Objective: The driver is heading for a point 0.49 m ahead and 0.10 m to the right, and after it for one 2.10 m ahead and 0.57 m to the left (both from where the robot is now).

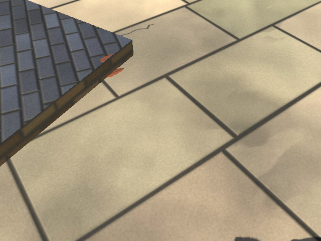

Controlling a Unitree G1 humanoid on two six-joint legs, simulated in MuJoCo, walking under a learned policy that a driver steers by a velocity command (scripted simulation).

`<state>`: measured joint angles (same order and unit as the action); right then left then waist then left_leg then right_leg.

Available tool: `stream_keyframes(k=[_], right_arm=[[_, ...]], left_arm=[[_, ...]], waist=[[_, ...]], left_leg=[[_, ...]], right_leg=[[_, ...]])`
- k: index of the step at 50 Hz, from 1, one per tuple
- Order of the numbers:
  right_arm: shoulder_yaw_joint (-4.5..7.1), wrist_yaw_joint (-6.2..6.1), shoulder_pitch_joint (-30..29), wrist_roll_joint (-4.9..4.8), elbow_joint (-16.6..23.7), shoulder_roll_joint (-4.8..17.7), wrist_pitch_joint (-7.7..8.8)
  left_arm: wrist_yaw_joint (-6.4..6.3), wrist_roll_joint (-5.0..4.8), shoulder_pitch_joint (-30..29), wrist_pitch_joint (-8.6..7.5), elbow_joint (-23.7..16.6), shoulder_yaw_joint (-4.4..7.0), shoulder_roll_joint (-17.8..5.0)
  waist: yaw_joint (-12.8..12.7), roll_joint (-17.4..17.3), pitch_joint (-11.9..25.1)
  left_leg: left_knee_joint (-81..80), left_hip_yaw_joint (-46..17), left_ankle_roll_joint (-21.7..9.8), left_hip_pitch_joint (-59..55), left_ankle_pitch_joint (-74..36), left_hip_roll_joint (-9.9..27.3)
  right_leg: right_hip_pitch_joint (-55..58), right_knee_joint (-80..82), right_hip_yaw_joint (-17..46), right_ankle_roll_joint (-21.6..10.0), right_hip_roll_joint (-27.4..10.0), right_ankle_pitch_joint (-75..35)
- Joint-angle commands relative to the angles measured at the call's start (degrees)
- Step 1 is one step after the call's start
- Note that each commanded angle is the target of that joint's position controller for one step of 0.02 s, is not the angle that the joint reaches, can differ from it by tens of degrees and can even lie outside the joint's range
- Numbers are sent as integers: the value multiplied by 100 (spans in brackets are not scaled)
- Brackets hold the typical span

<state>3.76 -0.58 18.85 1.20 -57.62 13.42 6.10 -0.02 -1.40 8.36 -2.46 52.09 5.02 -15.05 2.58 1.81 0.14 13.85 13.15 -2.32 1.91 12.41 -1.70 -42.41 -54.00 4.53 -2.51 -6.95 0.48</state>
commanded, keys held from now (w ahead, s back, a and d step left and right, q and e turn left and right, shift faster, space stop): w+e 0.42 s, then w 0.02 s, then q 0.56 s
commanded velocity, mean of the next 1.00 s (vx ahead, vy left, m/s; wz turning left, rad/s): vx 0.33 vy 0.00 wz -0.15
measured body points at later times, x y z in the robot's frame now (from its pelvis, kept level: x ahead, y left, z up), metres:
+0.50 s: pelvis +0.29 -0.08 +0.00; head +0.31 -0.10 +0.45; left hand +0.42 +0.17 -0.11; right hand +0.40 -0.39 -0.10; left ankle +0.46 +0.08 -0.67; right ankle +0.25 -0.14 -0.74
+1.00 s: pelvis +0.47 -0.09 -0.01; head +0.52 -0.08 +0.43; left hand +0.66 +0.16 -0.12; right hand +0.56 -0.38 -0.12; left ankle +0.57 -0.02 -0.74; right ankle +0.49 -0.26 -0.71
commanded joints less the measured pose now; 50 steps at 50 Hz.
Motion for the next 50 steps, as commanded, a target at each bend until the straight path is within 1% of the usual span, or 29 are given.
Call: stream_keyframes(k=[1, 5, 7, 9, 10, 11, 12, 13, 14, 15, 16, 17, 18, 22, 25, 27, 31, 33, 34, 35, 36, 37, 38, 39, 40, 42, 44, 47, 50], right_arm=[[142, -104, -330, -38, 427, 841, 63], [201, -117, 129, -120, 351, 971, -89], [244, -115, 75, -175, 402, 1090, -172], [294, -139, -75, -211, 502, 1278, -248], [303, -146, -179, -224, 550, 1346, -299], [275, -148, -245, -236, 609, 1316, -308], [125, -130, -118, -20, 796, 825, -226], [-52, -36, 179, -104, 1132, 302, 36], [59, 39, -723, -359, 1284, 842, 268], [64, 64, -999, -455, 1392, 859, 355], [65, 16, -950, -333, 1288, 830, 362], [132, -19, -867, -199, 1235, 912, 303], [164, -6, -748, -167, 1231, 932, 205], [120, -23, -1100, -35, 1458, 688, 6], [17, 34, -1485, -39, 1501, 495, 31], [-33, 120, -1778, -86, 1543, 433, 89], [3, 242, -1846, -110, 1590, 668, 104], [80, 293, -1450, -79, 1524, 891, 121], [153, 307, -974, -54, 1399, 1040, 133], [248, 299, -542, -23, 1345, 1348, 142], [298, 282, -340, 80, 1475, 1731, 104], [210, 273, -300, 50, 1500, 1465, 6], [177, 264, -488, -86, 1640, 1255, -93], [147, 227, -799, -138, 1767, 1104, -197], [100, 190, -989, -152, 1822, 1004, -287], [104, 123, -1168, -82, 1908, 1029, -400], [158, 66, -1164, -28, 1985, 1101, -466], [252, -39, -1071, -114, 2097, 1240, -532], [284, -92, -1084, -156, 2204, 1258, -629]], left_arm=[[136, 45, -380, -47, -403, -41, -73], [302, 19, -1074, -55, -815, -120, -10], [375, 2, -1111, -49, -988, -98, -100], [394, -23, -667, -33, -1032, 27, -358], [383, -55, 25, -35, -911, 161, -607], [299, -63, 998, -29, -671, 382, -1009], [160, -45, 1556, 22, -529, 531, -1616], [191, 11, 1397, -60, -735, 517, -1877], [225, 72, 1572, -105, -726, 359, -1338], [212, 68, 1342, -162, -707, 289, -1061], [211, 32, 848, -197, -828, 216, -840], [192, 46, 459, -207, -940, 153, -634], [164, 98, 299, -213, -1030, 112, -546], [7, 56, 565, -244, -1031, 174, -853], [-84, 93, 683, -185, -951, 114, -729], [-106, 110, 978, -161, -833, 83, -702], [-105, 181, 917, -157, -709, 34, -711], [-129, 179, 684, -129, -713, 56, -796], [-165, 147, 513, -92, -757, 60, -817], [-201, 195, 566, -66, -843, 47, -799], [-205, 295, 1125, -93, -984, -28, -575], [-141, 273, 1577, -112, -952, -132, -377], [-84, 152, 1417, -78, -929, -56, -804], [-92, 72, 893, 9, -1049, -30, -869], [-138, 109, 570, 105, -1109, -15, -841], [-231, 179, 455, 262, -1241, 3, -758], [-287, 199, 595, 258, -1232, -46, -531], [-329, 198, 527, 224, -1248, -64, -498], [-323, 174, 313, 215, -1332, -54, -534]], waist=[[-109, -306, -540], [149, -274, -725], [47, -408, -640], [-297, -701, -185], [-699, -768, 206], [-1190, -622, 728], [-1085, 563, 1162], [-553, 1289, 2071], [-991, 383, 1884], [-879, 264, 1154], [-560, -296, 726], [-326, -271, 515], [-165, -166, 439], [-137, -123, 163], [-332, 141, 45], [-580, 264, 135], [-573, 363, 160], [-307, 397, 303], [-35, 344, 480], [98, -40, 862], [-169, -1124, 1532], [-251, -1892, 2234], [-131, -1180, 2177], [-81, -677, 1568], [-123, -224, 990], [-338, -453, 537], [-390, -838, 572], [-307, -870, 926], [-212, -976, 872]], left_leg=[[-879, -448, -665, 401, -1157, 1695], [-508, -161, -624, -534, -1631, 1907], [-73, 10, -542, -794, -2737, 1964], [892, 154, -419, -872, -4910, 1953], [1875, 230, -323, -734, -5566, 1853], [3265, 320, -81, -17, -5039, 1607], [5212, 242, 186, 1788, -1193, 1176], [6901, -1031, 424, 3811, 2200, -62], [7065, -1846, 241, 4501, 1876, 195], [6728, -1786, 80, 4780, 1353, 441], [6230, -1799, 63, 4410, 919, 733], [5748, -1802, 110, 3937, 690, 902], [5537, -1828, 159, 3561, 548, 1003], [4333, -1596, 507, 3532, -116, 915], [2785, -1314, 512, 3117, -1364, 676], [2168, -1161, 412, 2748, -2313, 476], [1677, -1295, 66, 2763, -2077, 382], [1551, -1275, -141, 2496, -1559, 240], [1280, -1151, -240, 1998, -1716, 78], [1302, -1536, -422, 1147, -3362, 382], [1611, -3156, -1248, -521, -5265, 1571], [1157, -4814, -2093, -1493, -5382, 2373], [975, -4777, -1940, -1209, -3668, 2196], [833, -4292, -1672, -526, -2288, 1921], [557, -3918, -1455, 368, -1465, 1694], [201, -3627, -1201, 1565, -514, 1282], [159, -3301, -1122, 1844, -688, 972], [277, -3377, -1102, 1640, -484, 945], [254, -3643, -984, 1690, 299, 894]], right_leg=[[15, 743, -230, 16, -71, -561], [-273, 1410, -590, -122, 19, -99], [36, 1609, -867, -266, 214, 480], [983, 1582, -1251, -485, 665, 1083], [1896, 1750, -1361, -654, 946, 1153], [3461, 2205, -1183, -896, 1133, 757], [5101, 2195, 775, -1267, -104, 500], [6608, 3345, 4308, -2477, -1284, 1726], [6594, 3869, 4131, -2104, -1221, 1672], [5966, 3805, 3197, -1859, -1039, 1231], [4997, 3782, 2445, -1644, -763, 664], [4222, 3839, 1911, -1524, -540, 172], [3749, 3971, 1683, -1485, -400, -48], [3075, 4206, 1081, -1479, -166, -821], [2892, 3977, 185, -1060, 240, -1999], [2976, 3898, 34, -881, 238, -1949], [3716, 3468, 170, -748, -179, -1898], [4043, 2903, 171, -620, -274, -2489], [4090, 2256, 18, -473, -94, -2862], [3810, 1132, -232, -213, 300, -2226], [2269, -944, -456, 210, 974, 428], [1071, -2191, -78, 438, 1460, 3779], [739, -2677, 378, 424, 1102, 3562], [445, -2678, 252, 421, 910, 3171], [419, -2326, 151, 419, 753, 2895], [963, -1356, 92, 394, 598, 2543], [1317, -513, -77, 454, 723, 2407], [1495, 228, 15, 575, 779, 2018], [1610, 757, 74, 618, 841, 1776]])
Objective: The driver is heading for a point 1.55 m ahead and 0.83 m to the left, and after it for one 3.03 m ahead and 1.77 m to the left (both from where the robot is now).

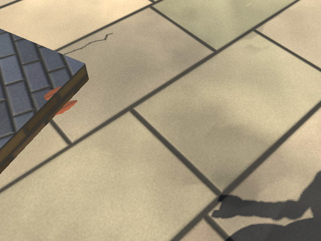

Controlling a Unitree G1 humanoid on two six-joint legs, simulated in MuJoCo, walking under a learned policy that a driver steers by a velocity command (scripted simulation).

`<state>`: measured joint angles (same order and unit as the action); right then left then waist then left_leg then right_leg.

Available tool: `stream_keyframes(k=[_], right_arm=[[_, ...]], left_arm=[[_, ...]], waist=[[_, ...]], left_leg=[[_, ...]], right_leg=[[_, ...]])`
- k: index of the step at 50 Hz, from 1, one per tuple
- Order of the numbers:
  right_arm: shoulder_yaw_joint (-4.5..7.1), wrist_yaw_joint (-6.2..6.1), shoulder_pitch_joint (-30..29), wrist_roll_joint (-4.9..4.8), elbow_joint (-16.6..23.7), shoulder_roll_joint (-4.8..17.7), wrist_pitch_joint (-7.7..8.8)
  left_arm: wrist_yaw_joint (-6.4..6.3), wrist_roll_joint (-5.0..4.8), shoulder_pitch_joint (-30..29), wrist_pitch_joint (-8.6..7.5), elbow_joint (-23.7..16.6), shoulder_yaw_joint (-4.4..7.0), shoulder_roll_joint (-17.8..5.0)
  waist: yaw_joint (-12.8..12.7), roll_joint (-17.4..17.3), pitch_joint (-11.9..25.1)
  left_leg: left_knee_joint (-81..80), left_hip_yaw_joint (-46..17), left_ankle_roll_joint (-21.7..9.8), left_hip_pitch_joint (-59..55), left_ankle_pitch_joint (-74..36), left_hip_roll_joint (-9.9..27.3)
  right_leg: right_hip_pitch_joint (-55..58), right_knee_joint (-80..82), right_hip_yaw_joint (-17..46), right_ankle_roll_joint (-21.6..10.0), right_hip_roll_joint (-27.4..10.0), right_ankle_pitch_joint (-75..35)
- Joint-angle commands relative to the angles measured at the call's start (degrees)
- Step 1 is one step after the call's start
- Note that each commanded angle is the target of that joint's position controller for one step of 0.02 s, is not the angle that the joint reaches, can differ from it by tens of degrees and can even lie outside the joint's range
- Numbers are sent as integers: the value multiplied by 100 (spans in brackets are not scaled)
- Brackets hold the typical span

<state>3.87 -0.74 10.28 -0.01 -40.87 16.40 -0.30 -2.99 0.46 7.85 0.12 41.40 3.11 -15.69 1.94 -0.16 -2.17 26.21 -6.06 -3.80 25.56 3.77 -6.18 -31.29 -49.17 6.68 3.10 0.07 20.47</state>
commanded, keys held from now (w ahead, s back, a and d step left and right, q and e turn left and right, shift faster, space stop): q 0.92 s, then no key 0.08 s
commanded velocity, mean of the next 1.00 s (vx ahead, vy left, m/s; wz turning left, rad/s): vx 0.01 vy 0.00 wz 0.56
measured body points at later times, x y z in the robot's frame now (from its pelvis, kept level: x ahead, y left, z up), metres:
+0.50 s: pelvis +0.03 -0.03 +0.01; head +0.06 -0.02 +0.46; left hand +0.07 +0.29 -0.09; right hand +0.27 -0.23 -0.09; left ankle -0.01 +0.10 -0.70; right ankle +0.06 -0.16 -0.73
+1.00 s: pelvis +0.02 -0.01 +0.00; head +0.05 +0.01 +0.45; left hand +0.01 +0.32 -0.09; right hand +0.33 -0.15 -0.08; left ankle -0.02 +0.09 -0.73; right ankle +0.11 -0.11 -0.73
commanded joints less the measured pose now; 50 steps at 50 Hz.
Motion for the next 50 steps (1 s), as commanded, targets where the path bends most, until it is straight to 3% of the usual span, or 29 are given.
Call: stream_keyframes(k=[1, 4, 6, 7, 8, 9, 10, 11, 12, 13, 15, 17, 20, 24, 26, 27, 28, 29, 30, 31, 32, 33, 34, 36, 40, 43, 47, 49, 50], right_arm=[[278, -83, -204, -35, 551, 952, -19], [287, -98, -119, -43, 614, 924, -112], [279, -115, -182, -97, 680, 882, -179], [234, -123, -65, -109, 704, 722, -191], [175, -103, -77, -111, 840, 452, -165], [259, -57, -123, -65, 980, 707, -63], [373, -17, 85, -22, 827, 1041, -35], [412, -10, 281, -65, 642, 1062, -81], [392, -45, 389, -64, 535, 934, -155], [347, -41, 385, -67, 538, 789, -212], [264, -9, 131, -129, 695, 581, -253], [202, 17, -260, -149, 904, 475, -249], [134, 105, -423, -117, 1074, 379, -238], [203, 192, -323, -132, 1133, 543, -274], [246, 224, -31, -131, 1054, 522, -287], [298, 197, 220, -115, 952, 580, -283], [413, 134, 449, -120, 937, 921, -262], [541, 45, 505, -45, 1112, 1666, -232], [483, 116, 692, 158, 1136, 1520, -103], [424, 141, 527, 184, 1065, 1361, -7], [380, 106, 201, 74, 1029, 1193, 30], [316, 62, -36, -37, 1059, 1016, 8], [282, 26, -236, -83, 1081, 988, -27], [257, -33, -288, -23, 1085, 957, -65], [295, -107, -152, -51, 1021, 1048, -98], [328, -88, -177, -41, 1036, 1144, -135], [317, -25, -265, -75, 1042, 1130, -174], [261, -45, -394, -125, 1048, 1011, -204], [214, -66, -263, -119, 1018, 865, -201]], left_arm=[[-14, -22, 317, -63, -291, 141, -478], [51, -75, 320, -166, -330, 167, -506], [111, -99, 633, -233, -247, 216, -544], [107, -39, 813, -244, -233, 302, -816], [73, 141, 751, -197, -307, 416, -1325], [102, 332, 591, -186, -365, 427, -1311], [72, 276, 262, -209, -552, 337, -978], [48, 166, 13, -210, -616, 282, -751], [36, 66, -103, -199, -659, 254, -671], [28, 13, -78, -183, -663, 229, -645], [3, 43, 74, -119, -640, 240, -700], [-29, 60, 316, -50, -595, 287, -799], [-20, 30, 339, 9, -587, 383, -1038], [75, -86, 264, -4, -556, 453, -1182], [99, -200, 129, -21, -521, 458, -1173], [110, -224, 264, -40, -438, 427, -1034], [138, -108, 544, -63, -364, 371, -788], [187, 250, 484, -85, -674, 195, -351], [141, 128, -139, -132, -825, 274, -664], [106, -31, -368, -110, -840, 329, -859], [62, -42, -324, -77, -772, 356, -883], [9, 18, -248, -43, -673, 374, -882], [-5, 49, -115, -18, -655, 389, -888], [36, 30, 63, -33, -589, 364, -766], [80, 2, -147, -68, -626, 260, -549], [143, -28, -258, -104, -670, 250, -570], [232, -85, -132, -187, -677, 284, -651], [287, -72, 153, -238, -590, 283, -595], [289, -12, 220, -252, -580, 306, -683]], waist=[[-119, -825, 1063], [-94, -925, 969], [-316, -921, 900], [-327, -645, 955], [-183, 726, 786], [-132, 1777, 700], [-49, 1233, 731], [38, 827, 685], [53, 641, 654], [-22, 638, 570], [-151, 757, 482], [-384, 951, 521], [-477, 1109, 691], [-444, 1246, 712], [-216, 1179, 713], [-126, 989, 764], [-134, 146, 908], [-317, -1872, 929], [250, -1497, 1373], [203, -1023, 1087], [13, -809, 826], [-87, -631, 761], [-226, -685, 729], [-313, -734, 868], [-173, -759, 867], [-104, -875, 781], [-112, -984, 802], [-309, -942, 872], [-305, -779, 902]], left_leg=[[-970, -1821, -804, -696, 1290, 1329], [-833, -2122, -709, -861, 1331, 1300], [-584, -2093, -506, -660, 1319, 1070], [-168, -1864, -258, -193, 1732, 816], [1099, -836, 80, 857, 2526, 112], [2589, -143, 340, 1311, 3137, -153], [3535, -289, 495, 1271, 2849, 124], [3911, -197, 598, 1249, 2523, 160], [4259, -104, 706, 1328, 2253, 209], [4565, -52, 805, 1443, 2088, 246], [4328, 245, 926, 1460, 1802, 362], [3698, 379, 1013, 1523, 1714, 513], [2748, 603, 965, 858, 1872, 708], [1641, 950, 695, 21, 1805, 649], [522, 1111, 420, -587, 1119, 531], [-113, 1092, 242, -1209, 579, 389], [-372, 281, -13, -2239, -806, 857], [-132, -1945, -874, -3142, -3424, 2536], [-337, -2414, -1796, -2737, -3272, 2977], [-454, -1948, -1628, -2505, -2547, 2611], [-457, -1551, -1271, -2278, -2034, 2253], [-455, -1353, -1032, -2113, -1758, 2029], [-484, -1204, -965, -1795, -1794, 1888], [-516, -1107, -958, -1633, -1686, 1717], [-473, -1326, -923, -1672, -872, 1591], [-462, -1701, -946, -1410, -292, 1571], [-274, -2193, -890, -1464, -485, 1539], [7, -2132, -659, -1362, -581, 1341], [192, -2008, -404, -1081, -75, 1147]], right_leg=[[540, 450, -133, 48, 163, -216], [799, 1216, -149, -62, 236, -215], [1531, 2358, -271, -232, 217, -773], [2179, 2732, 115, -446, -389, -897], [2533, 3095, 1398, -1079, -1636, -1181], [2142, 3329, 2393, -1797, -2392, -2198], [2109, 3167, 2014, -1831, -2313, -2585], [2101, 2990, 1336, -1535, -1911, -2741], [2217, 2865, 897, -1319, -1612, -2781], [2238, 2826, 644, -1321, -1548, -3077], [2307, 2887, 167, -1363, -1363, -3175], [2699, 2885, 58, -1460, -1449, -3143], [2686, 2844, -163, -1513, -1628, -3113], [2506, 2709, -327, -1451, -1816, -3009], [2376, 2324, -518, -1206, -1774, -2848], [2085, 1925, -751, -931, -1617, -2513], [1217, 935, -1253, -443, -1269, -1541], [-690, -975, -1555, 145, -481, 1855], [-1043, -1909, -567, 202, -160, 2091], [-1120, -2212, -362, 133, -246, 1643], [-1160, -2087, -309, 75, -312, 1111], [-1089, -1913, -256, 78, -360, 745], [-811, -1847, -275, 111, -300, 452], [-487, -1689, -340, 151, -139, 73], [-223, -386, -272, 182, -2, -158], [206, 300, -225, 138, 123, -33], [726, 1146, -216, 12, 226, 59], [1455, 2291, -348, -127, 189, -748], [2003, 2702, -184, -266, -101, -1384]])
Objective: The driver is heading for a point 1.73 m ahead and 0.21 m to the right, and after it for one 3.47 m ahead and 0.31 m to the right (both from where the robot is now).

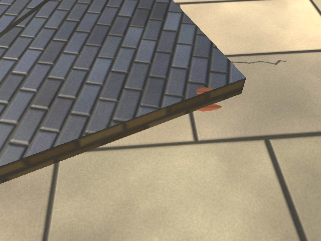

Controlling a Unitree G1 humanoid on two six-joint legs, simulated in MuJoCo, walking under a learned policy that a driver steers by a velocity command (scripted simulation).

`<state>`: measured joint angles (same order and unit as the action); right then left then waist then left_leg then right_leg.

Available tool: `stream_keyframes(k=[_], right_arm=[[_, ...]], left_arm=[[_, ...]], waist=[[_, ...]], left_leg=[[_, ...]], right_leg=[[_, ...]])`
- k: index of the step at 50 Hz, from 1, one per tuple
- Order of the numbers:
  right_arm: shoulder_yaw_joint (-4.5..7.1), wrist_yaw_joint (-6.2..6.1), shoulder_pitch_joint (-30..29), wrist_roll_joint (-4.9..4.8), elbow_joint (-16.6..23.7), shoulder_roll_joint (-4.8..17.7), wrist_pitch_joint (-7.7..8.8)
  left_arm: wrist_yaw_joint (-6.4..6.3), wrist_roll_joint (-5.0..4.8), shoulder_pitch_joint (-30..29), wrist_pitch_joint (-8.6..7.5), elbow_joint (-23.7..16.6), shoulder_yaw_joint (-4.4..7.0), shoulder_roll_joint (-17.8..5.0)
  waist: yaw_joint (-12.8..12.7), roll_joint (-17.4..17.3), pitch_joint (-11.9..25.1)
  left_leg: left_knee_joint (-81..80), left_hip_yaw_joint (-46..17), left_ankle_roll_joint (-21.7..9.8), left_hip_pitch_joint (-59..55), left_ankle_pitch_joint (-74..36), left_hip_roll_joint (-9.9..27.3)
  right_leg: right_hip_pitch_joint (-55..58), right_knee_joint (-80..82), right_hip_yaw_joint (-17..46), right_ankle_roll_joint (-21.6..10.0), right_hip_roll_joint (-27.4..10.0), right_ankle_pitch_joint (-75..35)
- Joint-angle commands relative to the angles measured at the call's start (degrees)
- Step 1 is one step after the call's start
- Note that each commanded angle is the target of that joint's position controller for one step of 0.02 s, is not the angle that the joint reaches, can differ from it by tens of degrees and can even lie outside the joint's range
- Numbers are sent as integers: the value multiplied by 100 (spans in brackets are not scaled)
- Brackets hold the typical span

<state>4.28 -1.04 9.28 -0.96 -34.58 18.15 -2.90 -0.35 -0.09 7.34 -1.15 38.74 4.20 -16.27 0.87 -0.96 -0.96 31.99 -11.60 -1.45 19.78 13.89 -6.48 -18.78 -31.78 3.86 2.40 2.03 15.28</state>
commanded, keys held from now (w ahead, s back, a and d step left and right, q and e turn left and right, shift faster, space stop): no key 0.12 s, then w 0.32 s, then w+e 0.50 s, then e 0.06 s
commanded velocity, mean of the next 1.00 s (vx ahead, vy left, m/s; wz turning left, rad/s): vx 0.32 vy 0.00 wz -0.11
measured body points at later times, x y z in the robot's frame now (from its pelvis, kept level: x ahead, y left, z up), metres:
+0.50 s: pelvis +0.05 +0.03 +0.01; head +0.06 +0.05 +0.46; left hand +0.16 +0.31 -0.10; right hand +0.13 -0.24 -0.09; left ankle -0.02 +0.12 -0.73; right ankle +0.06 -0.11 -0.67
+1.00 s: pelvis +0.31 -0.04 +0.00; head +0.35 -0.05 +0.45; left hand +0.48 +0.21 -0.09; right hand +0.39 -0.34 -0.09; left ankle +0.32 +0.13 -0.65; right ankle +0.34 -0.11 -0.73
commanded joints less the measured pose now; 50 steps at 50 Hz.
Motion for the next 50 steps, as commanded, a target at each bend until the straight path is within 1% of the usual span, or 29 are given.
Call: stream_keyframes(k=[1, 2, 3, 4, 5, 7, 9, 11, 13, 16, 17, 18, 19, 20, 21, 22, 24, 28, 35, 38, 40, 41, 42, 43, 44, 45, 46, 47, 50], right_arm=[[73, -37, 103, 85, 383, 385, 83], [107, -42, 138, 45, 488, 453, 140], [238, -62, 105, 125, 402, 895, 184], [326, -51, 94, 62, 312, 1061, 181], [324, -67, 194, 45, 158, 928, 132], [214, -61, 267, 60, 64, 545, 61], [63, 18, 113, 42, 108, 213, 95], [7, 76, -224, 8, 218, 181, 181], [7, 112, -289, -16, 223, 236, 283], [35, 155, 334, -21, -118, 224, 439], [57, 142, 683, -18, -239, 276, 472], [92, 103, 1318, -17, -362, 423, 507], [244, 86, 1656, 47, -408, 1098, 507], [290, 128, 1752, 118, -427, 1167, 586], [172, 124, 1532, 123, -418, 814, 671], [100, 122, 1371, 104, -402, 613, 731], [44, 107, 1160, 88, -391, 497, 755], [18, 67, 1179, 146, -505, 471, 752], [82, 64, 1472, 22, -874, 781, 759], [140, 20, 1407, 31, -894, 993, 679], [134, -67, 1373, 71, -828, 1043, 587], [30, -105, 1523, 209, -644, 801, 637], [-235, 32, 2218, 243, -425, 5, 801], [-85, 110, 1322, 51, -404, 720, 983], [-48, 142, 738, -143, -162, 833, 1070], [-100, 101, 593, -63, -122, 725, 1129], [-72, 62, 579, 57, -142, 705, 1124], [-56, 62, 731, 95, -153, 714, 1058], [-63, 8, 878, 229, -206, 611, 841]], left_arm=[[-3, 164, 303, -111, -413, 239, -947], [6, 308, 162, -71, -347, 268, -1186], [-6, 257, 101, -101, -441, 209, -881], [-36, 180, 22, -103, -451, 179, -804], [-53, 115, -113, -95, -456, 160, -756], [-75, 17, -101, -75, -385, 81, -585], [-82, -1, 167, -7, -261, 77, -583], [-103, -20, 336, 55, -240, 144, -833], [-88, -48, 557, 62, -194, 185, -976], [-42, -178, 580, 65, -134, 163, -984], [-26, -148, 566, 22, -129, 96, -791], [18, -58, 315, -55, -231, -45, -366], [57, 4, 144, -196, -529, -152, -5], [26, -146, -337, -294, -732, -16, -534], [45, -242, -252, -336, -682, 86, -796], [78, -219, -85, -356, -557, 92, -767], [152, -119, 0, -374, -456, 91, -695], [269, -115, -158, -339, -407, -62, -313], [465, -166, -1036, -339, -770, -173, -268], [493, -116, -713, -319, -802, -55, -543], [392, -154, 827, -245, -466, 218, -1024], [271, -172, 1723, -163, -322, 348, -1453], [300, -158, 1591, -221, -359, 349, -1828], [272, -137, 1714, -232, -417, 235, -1227], [249, -79, 1435, -260, -378, 184, -1114], [233, -82, 1075, -279, -431, 172, -1092], [226, -46, 759, -284, -504, 146, -1001], [204, 44, 568, -297, -582, 109, -915], [148, 13, 358, -334, -525, 108, -901]], waist=[[-34, 248, 939], [196, 1644, 533], [-12, 1406, 538], [-18, 1075, 444], [50, 808, 385], [27, 733, 410], [-151, 1076, 388], [-358, 1354, 220], [-433, 1304, 137], [-83, 988, 24], [87, 852, 162], [367, 396, 402], [367, -1074, 467], [620, -1091, -77], [451, -824, -473], [340, -824, -552], [238, -687, -548], [278, -486, -407], [461, -376, -716], [107, -579, -187], [-757, -539, 786], [-1021, 227, 1468], [-296, 1686, 2379], [-850, 940, 2384], [-789, 725, 1380], [-525, 62, 859], [-279, -57, 526], [-51, 149, 450], [186, 264, 200]], left_leg=[[481, -884, -277, 36, 222, 711], [1229, 128, 53, 882, 1884, -78], [2457, 137, 342, 952, 2363, 183], [3102, 133, 435, 1099, 2110, 201], [3332, 123, 530, 1128, 1838, 230], [3226, 201, 640, 1125, 1314, 304], [2302, 816, 660, 984, 1019, 437], [1510, 1151, 571, 665, 1222, 501], [695, 1274, 398, 251, 1428, 482], [-1017, 1493, 4, -1060, 94, 366], [-1093, 1290, -117, -1824, -18, 499], [-1239, 404, -306, -2764, 334, 1174], [-1612, -1430, -908, -3181, 1254, 2330], [-2151, -2489, -1577, -2554, 2006, 2920], [-2248, -2299, -1569, -2457, 2390, 2783], [-2286, -1879, -1389, -2471, 2227, 2509], [-2376, -1001, -1104, -2498, 999, 2216], [-2460, 434, -888, -1982, -826, 1815], [-2506, 1270, -727, -2039, -1564, 2091], [-1478, 1617, -517, -2563, -4607, 2127], [711, 1959, -226, -1958, -5754, 1876], [2551, 1929, -34, -424, -3553, 1603], [4491, 1169, 251, 1728, 1826, 402], [4910, 330, 164, 2209, 1649, 575], [4764, 462, 83, 2539, 1128, 790], [4314, 517, 54, 2354, 682, 1038], [3920, 569, 98, 2058, 477, 1180], [3793, 518, 134, 1701, 333, 1294], [3278, 740, 477, 1333, 309, 1259]], right_leg=[[1345, 1163, 1058, -574, -1347, -1670], [1077, 1357, 2192, -1535, -2175, -2483], [870, 1441, 2494, -2034, -2501, -2386], [869, 1374, 2128, -1934, -2254, -2205], [863, 1297, 1679, -1666, -1911, -1950], [958, 1309, 1195, -1440, -1571, -1514], [1040, 1659, 953, -1305, -1218, 333], [919, 1831, 1052, -1340, -1243, 917], [829, 1817, 1141, -1414, -1383, 1039], [188, 1596, 1022, -1347, -1315, 1146], [-276, 1313, 896, -1151, -1196, 1068], [-1064, 310, 480, -788, -854, 1061], [-2282, -1210, -517, -346, -135, 1272], [-2961, -2181, -256, -294, -316, 1802], [-3315, -2710, -37, -347, -570, 1402], [-3438, -2880, -24, -406, -663, 943], [-3488, -2801, -21, -394, -817, 109], [-2830, -2114, -281, -163, -731, -1036], [-2022, -370, -548, -461, -464, -1663], [-1213, -262, -915, -815, -30, -979], [997, -80, -989, -1155, 343, -975], [2911, -169, 476, -1491, -591, -918], [4542, 679, 3971, -2598, -2065, 803], [4362, 1390, 4310, -2343, -1988, 1241], [3571, 1520, 3467, -2095, -1839, 748], [2625, 1555, 2854, -1983, -1612, 19], [1863, 1618, 2361, -1937, -1387, -664], [1340, 1761, 2114, -1949, -1243, -1029], [367, 1816, 1397, -2021, -1080, -3197]])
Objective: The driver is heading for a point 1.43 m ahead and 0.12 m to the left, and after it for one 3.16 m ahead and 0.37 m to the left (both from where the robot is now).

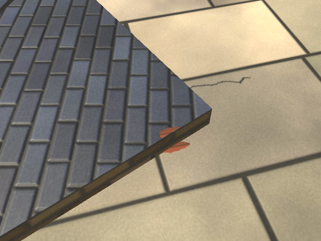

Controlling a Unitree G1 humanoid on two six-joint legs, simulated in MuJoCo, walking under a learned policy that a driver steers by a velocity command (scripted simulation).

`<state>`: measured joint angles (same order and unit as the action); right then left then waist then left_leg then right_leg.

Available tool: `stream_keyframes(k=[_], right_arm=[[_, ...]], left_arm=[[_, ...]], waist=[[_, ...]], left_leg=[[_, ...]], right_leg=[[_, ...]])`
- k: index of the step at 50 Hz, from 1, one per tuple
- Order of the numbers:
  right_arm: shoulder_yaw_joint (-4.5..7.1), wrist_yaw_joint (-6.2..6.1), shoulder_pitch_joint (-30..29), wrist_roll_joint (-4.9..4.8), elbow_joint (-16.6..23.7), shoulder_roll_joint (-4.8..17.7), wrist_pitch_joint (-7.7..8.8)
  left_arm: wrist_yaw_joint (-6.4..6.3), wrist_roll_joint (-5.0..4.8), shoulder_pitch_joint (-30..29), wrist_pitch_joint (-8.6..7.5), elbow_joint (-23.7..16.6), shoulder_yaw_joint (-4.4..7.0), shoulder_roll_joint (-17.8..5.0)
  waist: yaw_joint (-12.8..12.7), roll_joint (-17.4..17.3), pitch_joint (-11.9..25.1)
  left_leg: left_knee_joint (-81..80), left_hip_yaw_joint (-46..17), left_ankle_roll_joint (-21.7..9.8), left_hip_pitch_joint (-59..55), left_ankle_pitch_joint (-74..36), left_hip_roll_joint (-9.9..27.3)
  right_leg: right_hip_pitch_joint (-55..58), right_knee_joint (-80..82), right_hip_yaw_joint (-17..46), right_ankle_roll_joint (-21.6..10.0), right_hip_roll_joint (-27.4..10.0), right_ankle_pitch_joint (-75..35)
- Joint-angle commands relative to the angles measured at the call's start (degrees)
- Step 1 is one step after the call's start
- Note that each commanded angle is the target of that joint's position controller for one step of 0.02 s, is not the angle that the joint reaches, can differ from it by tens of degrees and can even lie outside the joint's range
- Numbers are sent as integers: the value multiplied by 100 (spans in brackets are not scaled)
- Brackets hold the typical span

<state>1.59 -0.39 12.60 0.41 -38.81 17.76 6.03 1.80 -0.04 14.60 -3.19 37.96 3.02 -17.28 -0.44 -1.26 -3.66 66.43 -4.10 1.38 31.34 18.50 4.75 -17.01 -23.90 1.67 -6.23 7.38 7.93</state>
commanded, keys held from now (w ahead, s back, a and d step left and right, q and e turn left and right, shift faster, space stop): no key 1.00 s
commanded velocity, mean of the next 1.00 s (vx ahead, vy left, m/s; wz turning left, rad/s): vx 0.09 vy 0.00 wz -0.12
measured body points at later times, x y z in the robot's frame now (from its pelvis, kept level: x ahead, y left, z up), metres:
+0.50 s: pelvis +0.18 +0.04 -0.01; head +0.21 +0.04 +0.44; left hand +0.32 +0.29 -0.13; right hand +0.31 -0.22 -0.11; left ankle +0.28 +0.13 -0.74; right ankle +0.15 -0.11 -0.72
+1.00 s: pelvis +0.23 +0.00 -0.01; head +0.24 +0.00 +0.44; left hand +0.35 +0.24 -0.13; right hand +0.33 -0.26 -0.13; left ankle +0.28 +0.13 -0.74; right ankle +0.17 -0.11 -0.74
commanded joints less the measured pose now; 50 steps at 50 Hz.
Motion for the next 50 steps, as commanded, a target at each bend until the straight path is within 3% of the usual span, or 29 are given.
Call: stream_keyframes(k=[1, 3, 5, 8, 11, 12, 13, 14, 15, 16, 17, 18, 19, 21, 23, 26, 27, 28, 29, 30, 32, 37, 50], right_arm=[[188, -78, 494, 125, 232, 580, -90], [124, -95, 196, 157, 288, 386, -110], [64, -51, -219, 111, 336, 237, -88], [79, 59, -717, 13, 424, 299, -43], [185, 117, -712, 79, 445, 547, 11], [215, 118, -561, 110, 404, 577, 37], [229, 101, -318, 155, 340, 585, 76], [253, 54, -90, 248, 376, 822, 113], [257, 19, 47, 328, 363, 927, 43], [150, 30, 297, 189, 245, 346, -66], [70, 76, 254, 37, 213, 185, -139], [79, 91, 32, 15, 204, 228, -223], [66, 112, -327, 16, 244, 265, -283], [110, 106, -846, 94, 298, 410, -381], [120, 73, -845, 118, 252, 392, -439], [54, 33, -654, 32, 113, 212, -447], [15, 43, -526, 56, 39, 123, -421], [31, 58, -436, 105, 35, 185, -405], [46, 59, -527, 124, 57, 179, -399], [42, 48, -617, 124, 57, 162, -388], [49, 14, -514, 70, -27, 108, -379], [71, 1, -395, 29, -192, 74, -390], [156, -118, -399, -11, -750, 161, -539]], left_arm=[[-97, 8, -359, -133, -383, 229, -842], [-161, -10, -314, -95, -255, 219, -847], [-215, -65, -149, -12, -124, 200, -790], [-272, -78, 144, 92, 73, 182, -813], [-284, -18, 164, 151, 162, 143, -739], [-284, -16, 92, 163, 173, 124, -694], [-278, -19, 10, 163, 165, 89, -605], [-265, 71, 107, 120, 74, 26, -438], [-252, 78, 990, 78, 224, -58, -215], [-236, 53, 995, 131, 309, -54, -451], [-226, -16, 690, 230, 232, 33, -732], [-261, -47, 345, 373, 207, 54, -682], [-285, -32, 187, 518, 178, 67, -643], [-327, -9, 226, 670, 244, 33, -423], [-327, 36, 396, 630, 400, -1, -244], [-294, 122, 424, 564, 523, 6, -181], [-308, 196, 244, 549, 415, 7, -296], [-339, 176, 44, 542, 312, 50, -566], [-336, 120, 5, 514, 410, 75, -574], [-330, 119, -111, 453, 389, 22, -383], [-332, 133, -182, 337, 412, -5, -306], [-338, 63, 87, 238, 528, -19, -301], [-344, 44, 101, 271, 805, -47, -198]], waist=[[328, 279, 441], [231, 381, 483], [-3, 468, 644], [-274, 569, 745], [-223, 647, 761], [-105, 664, 774], [74, 585, 834], [82, 220, 1283], [-188, -831, 1994], [46, -1200, 2405], [98, -739, 2054], [80, -405, 1651], [4, -335, 1149], [-179, -666, 690], [-176, -810, 757], [-205, -611, 879], [-137, -421, 765], [52, -67, 515], [98, 363, 337], [73, 431, 277], [121, 533, 338], [35, 313, 534], [29, 149, 478]], left_leg=[[-468, 96, 293, 129, -362, 58], [-1280, 240, 380, -31, -1089, -72], [-2263, 302, 348, -388, -1982, -247], [-3114, 204, 242, -551, -2643, -392], [-3625, 49, -30, -525, -2129, -406], [-3877, 87, -154, -730, -2102, -431], [-4352, 144, -303, -1250, -2800, -382], [-4151, -370, -572, -2268, -4823, 229], [-3738, -1520, -1556, -3837, -6401, 1321], [-3938, -2234, -1995, -4024, -6031, 1765], [-4174, -2312, -1873, -3630, -4512, 1647], [-4397, -2203, -1628, -3208, -3079, 1430], [-4677, -1931, -1453, -2549, -2079, 1242], [-5066, -1323, -1141, -1450, -877, 747], [-5042, -844, -1082, -1195, -717, 460], [-4857, -568, -808, -1040, 261, 258], [-4784, -518, -555, -886, 725, 166], [-4655, -321, -345, -904, 939, -65], [-4459, -18, -202, -1328, 564, -281], [-4199, 12, -178, -1634, 150, -299], [-3955, 51, -273, -1824, -506, -299], [-3713, 93, -302, -1980, -1661, -309], [-3650, 55, -198, -2204, -2080, -282]], right_leg=[[4, 970, 1304, -1109, -1510, -3067], [-183, 804, 808, -874, -1206, -3536], [-134, 630, 581, -599, -988, -3229], [347, 473, 931, -487, -1232, -2421], [1035, -115, 1401, -419, -1530, -2375], [1135, -386, 1474, -352, -1505, -2425], [1092, -782, 1394, -191, -1287, -2456], [752, -1476, 1246, 51, -910, -1795], [-324, -2647, 986, 478, -406, 489], [-680, -3383, 812, 772, -364, 3010], [-913, -3601, 860, 888, -554, 3238], [-1056, -3760, 746, 1000, -687, 3023], [-1058, -3499, 624, 1066, -800, 2813], [-360, -2509, 345, 1104, -881, 2321], [277, -1722, 111, 1050, -795, 1610], [984, -528, -63, 816, -726, 348], [1017, -391, 239, 683, -988, 175], [583, -253, 527, 483, -1217, 698], [-112, -163, 514, 340, -1123, 1644], [-364, -25, 507, 370, -1093, 1780], [-324, -15, 493, 506, -1087, 1231], [33, -278, 404, 550, -1031, 227], [256, -231, 286, 507, -946, -378]])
